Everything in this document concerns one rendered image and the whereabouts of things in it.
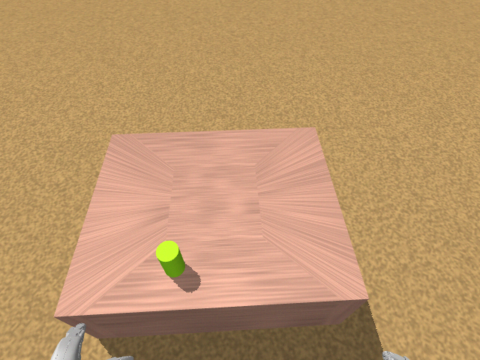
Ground can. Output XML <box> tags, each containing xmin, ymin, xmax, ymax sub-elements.
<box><xmin>156</xmin><ymin>241</ymin><xmax>185</xmax><ymax>278</ymax></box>

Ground left robot hand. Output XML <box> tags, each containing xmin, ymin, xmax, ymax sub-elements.
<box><xmin>50</xmin><ymin>323</ymin><xmax>134</xmax><ymax>360</ymax></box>

